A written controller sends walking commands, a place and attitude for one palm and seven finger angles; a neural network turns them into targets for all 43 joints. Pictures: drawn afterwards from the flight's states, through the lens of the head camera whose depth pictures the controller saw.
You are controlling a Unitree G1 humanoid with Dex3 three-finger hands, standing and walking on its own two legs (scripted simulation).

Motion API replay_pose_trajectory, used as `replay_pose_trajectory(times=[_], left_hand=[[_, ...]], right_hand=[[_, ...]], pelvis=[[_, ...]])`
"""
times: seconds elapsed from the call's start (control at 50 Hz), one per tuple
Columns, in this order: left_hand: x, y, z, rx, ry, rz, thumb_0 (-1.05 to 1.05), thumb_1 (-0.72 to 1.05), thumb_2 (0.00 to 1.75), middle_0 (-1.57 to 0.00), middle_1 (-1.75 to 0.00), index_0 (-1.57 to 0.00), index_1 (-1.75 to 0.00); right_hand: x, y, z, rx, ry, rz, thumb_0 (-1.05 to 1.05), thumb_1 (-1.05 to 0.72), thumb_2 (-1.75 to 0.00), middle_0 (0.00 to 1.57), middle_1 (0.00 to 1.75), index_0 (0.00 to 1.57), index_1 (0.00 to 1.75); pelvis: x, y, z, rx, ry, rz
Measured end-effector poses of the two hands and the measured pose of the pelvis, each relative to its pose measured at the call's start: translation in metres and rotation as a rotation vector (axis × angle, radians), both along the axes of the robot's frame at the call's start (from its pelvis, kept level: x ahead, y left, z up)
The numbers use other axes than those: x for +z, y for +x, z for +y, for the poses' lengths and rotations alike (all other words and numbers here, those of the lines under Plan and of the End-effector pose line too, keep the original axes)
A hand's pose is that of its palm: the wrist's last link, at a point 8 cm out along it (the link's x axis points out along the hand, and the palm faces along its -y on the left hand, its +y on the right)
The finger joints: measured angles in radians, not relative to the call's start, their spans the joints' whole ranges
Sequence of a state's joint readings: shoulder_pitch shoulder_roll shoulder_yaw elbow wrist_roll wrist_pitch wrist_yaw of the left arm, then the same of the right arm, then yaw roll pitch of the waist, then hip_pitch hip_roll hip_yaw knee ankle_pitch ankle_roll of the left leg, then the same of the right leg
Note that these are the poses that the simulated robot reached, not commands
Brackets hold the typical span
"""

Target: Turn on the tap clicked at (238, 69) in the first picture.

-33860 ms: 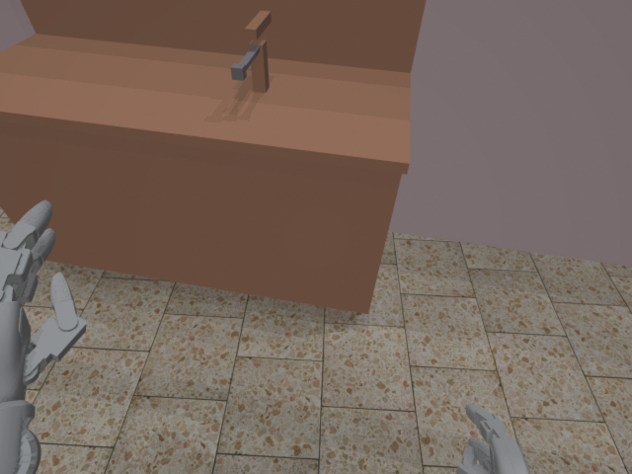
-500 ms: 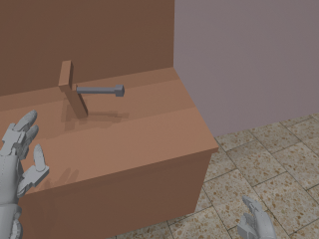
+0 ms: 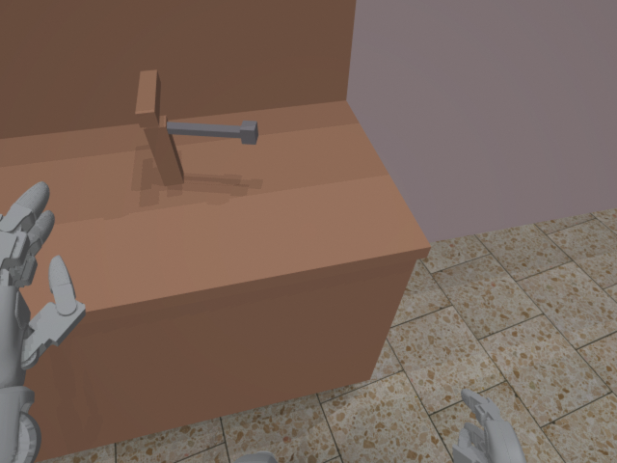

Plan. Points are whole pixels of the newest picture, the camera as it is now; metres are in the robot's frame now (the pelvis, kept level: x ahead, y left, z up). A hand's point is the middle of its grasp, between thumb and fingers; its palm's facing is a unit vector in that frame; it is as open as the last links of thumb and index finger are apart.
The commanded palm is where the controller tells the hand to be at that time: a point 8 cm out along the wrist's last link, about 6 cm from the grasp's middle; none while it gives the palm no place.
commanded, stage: step back with the hand held close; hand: left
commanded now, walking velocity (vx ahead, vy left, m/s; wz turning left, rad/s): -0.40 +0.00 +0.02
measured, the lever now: (249, 132) +0.59 +0.15 +0.11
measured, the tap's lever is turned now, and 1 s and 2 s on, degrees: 72 72 72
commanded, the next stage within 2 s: stop stepping back and stand still in 0.58 s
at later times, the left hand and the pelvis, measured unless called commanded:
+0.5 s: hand (60, 367) +0.16 +0.22 +0.18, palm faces +0.31 -0.87 -0.38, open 7.4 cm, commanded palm +0.10 +0.27 +0.19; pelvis -0.07 -0.01 +0.02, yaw -1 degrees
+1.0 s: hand out of the picture +0.00 +0.21 +0.18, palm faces +0.40 -0.86 -0.32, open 7.4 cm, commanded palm -0.05 +0.25 +0.19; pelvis -0.21 -0.02 +0.01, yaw +0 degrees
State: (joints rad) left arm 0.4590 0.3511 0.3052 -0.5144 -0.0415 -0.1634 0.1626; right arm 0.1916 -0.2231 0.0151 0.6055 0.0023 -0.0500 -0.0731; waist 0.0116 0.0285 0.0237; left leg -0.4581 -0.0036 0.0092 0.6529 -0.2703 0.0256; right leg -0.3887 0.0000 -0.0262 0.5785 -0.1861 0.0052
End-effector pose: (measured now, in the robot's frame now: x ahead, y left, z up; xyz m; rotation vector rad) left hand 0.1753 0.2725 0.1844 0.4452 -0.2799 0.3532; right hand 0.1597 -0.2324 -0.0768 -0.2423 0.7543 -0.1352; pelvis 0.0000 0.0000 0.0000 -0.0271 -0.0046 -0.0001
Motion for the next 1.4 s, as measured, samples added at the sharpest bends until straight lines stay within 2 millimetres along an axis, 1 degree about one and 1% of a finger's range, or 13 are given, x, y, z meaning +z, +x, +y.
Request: replay_pose_trajectory(times=[0.1, 0.2, 0.32, 0.4, 0.54, 0.7, 0.86, 1.0, 1.06, 1.14, 1.2, 1.28, 1.4], left_hand=[[0.005, -0.01, 0.007, -0.03, 0.043, -0.047, 0.01, 0.88, 0.9, -0.21, -0.31, -0.21, -0.3], [0.017, -0.023, 0.016, 0.028, 0.062, -0.05, 0.01, 0.88, 0.9, -0.21, -0.31, -0.21, -0.3], [0.011, -0.038, -0.007, 0.011, 0.013, -0.005, 0.01, 0.89, 0.9, -0.21, -0.31, -0.21, -0.3], [0.01, -0.044, -0.022, -0.056, -0.018, 0.018, 0.01, 0.89, 0.9, -0.21, -0.31, -0.21, -0.3], [0.009, -0.06, -0.006, -0.092, 0.021, 0.001, 0.01, 0.88, 0.9, -0.21, -0.31, -0.21, -0.3], [0.015, -0.117, -0.004, -0.068, 0.03, 0.03, 0.01, 0.89, 0.9, -0.21, -0.31, -0.21, -0.3], [0.011, -0.186, -0.016, 0.031, 0.041, 0.057, 0.01, 0.89, 0.9, -0.21, -0.31, -0.21, -0.3], [0.006, -0.212, -0.023, 0.013, -0.056, 0.005, 0.01, 0.89, 0.9, -0.21, -0.31, -0.21, -0.3], [0.008, -0.224, -0.023, -0.025, -0.031, -0.033, 0.01, 0.89, 0.9, -0.21, -0.31, -0.21, -0.3], [0.016, -0.241, -0.021, -0.009, 0.03, -0.025, 0.01, 0.89, 0.9, -0.21, -0.31, -0.21, -0.3], [0.019, -0.256, -0.023, 0.03, 0.039, -0.006, 0.01, 0.89, 0.9, -0.21, -0.31, -0.21, -0.3], [0.01, -0.281, -0.032, 0.068, 0.044, -0.011, 0.01, 0.89, 0.9, -0.21, -0.31, -0.21, -0.3], [0.005, -0.303, -0.042, 0.063, -0.02, 0.034, 0.01, 0.89, 0.9, -0.21, -0.31, -0.21, -0.3]], right_hand=[[0.001, -0.016, -0.001, -0.027, -0.031, -0.007, 0.01, -0.9, -0.9, 0.2, 0.3, 0.2, 0.3], [0.005, -0.032, 0.004, -0.022, 0.0, 0.005, 0.01, -0.9, -0.9, 0.2, 0.3, 0.2, 0.3], [-0.003, -0.044, 0.004, 0.009, 0.048, 0.017, 0.01, -0.9, -0.9, 0.2, 0.3, 0.2, 0.3], [0.005, -0.057, 0.0, -0.012, 0.047, 0.043, 0.01, -0.9, -0.9, 0.2, 0.3, 0.2, 0.3], [0.023, -0.073, -0.011, -0.06, -0.024, -0.025, 0.01, -0.9, -0.9, 0.21, 0.3, 0.2, 0.3], [0.028, -0.126, -0.007, -0.044, 0.001, -0.051, 0.01, -0.9, -0.9, 0.2, 0.3, 0.2, 0.3], [0.001, -0.191, -0.017, -0.022, 0.049, -0.005, 0.01, -0.9, -0.9, 0.2, 0.3, 0.2, 0.3], [0.008, -0.244, -0.038, -0.078, -0.005, 0.009, 0.01, -0.9, -0.9, 0.21, 0.3, 0.2, 0.3], [0.009, -0.26, -0.046, -0.105, -0.042, -0.042, 0.01, -0.9, -0.9, 0.21, 0.3, 0.2, 0.3], [0.009, -0.284, -0.048, -0.141, 0.012, -0.059, 0.01, -0.9, -0.9, 0.2, 0.3, 0.2, 0.3], [0.0, -0.297, -0.047, -0.113, 0.044, -0.021, 0.01, -0.9, -0.9, 0.2, 0.3, 0.2, 0.3], [-0.022, -0.3, -0.051, -0.035, 0.046, 0.039, 0.01, -0.9, -0.9, 0.2, 0.3, 0.2, 0.3], [-0.007, -0.3, -0.05, -0.006, 0.04, 0.034, 0.01, -0.9, -0.9, 0.2, 0.3, 0.2, 0.3]], pelvis=[[-0.005, -0.011, 0.006, -0.002, -0.009, -0.014], [0.005, -0.021, 0.001, 0.002, -0.021, 0.006], [0.008, -0.04, -0.009, -0.033, -0.017, 0.029], [0.016, -0.05, -0.011, -0.032, 0.022, 0.039], [0.01, -0.078, -0.001, -0.018, 0.025, 0.05], [0.016, -0.128, -0.003, -0.029, 0.025, 0.008], [0.008, -0.177, -0.021, -0.019, 0.033, -0.028], [0.012, -0.21, -0.024, -0.008, 0.063, -0.02], [0.003, -0.227, -0.02, 0.001, 0.033, -0.019], [0.007, -0.24, -0.027, 0.001, 0.049, -0.045], [0.01, -0.245, -0.036, 0.027, 0.036, -0.047], [-0.002, -0.261, -0.047, 0.053, 0.043, -0.055], [0.011, -0.276, -0.052, 0.054, 0.069, -0.038]])
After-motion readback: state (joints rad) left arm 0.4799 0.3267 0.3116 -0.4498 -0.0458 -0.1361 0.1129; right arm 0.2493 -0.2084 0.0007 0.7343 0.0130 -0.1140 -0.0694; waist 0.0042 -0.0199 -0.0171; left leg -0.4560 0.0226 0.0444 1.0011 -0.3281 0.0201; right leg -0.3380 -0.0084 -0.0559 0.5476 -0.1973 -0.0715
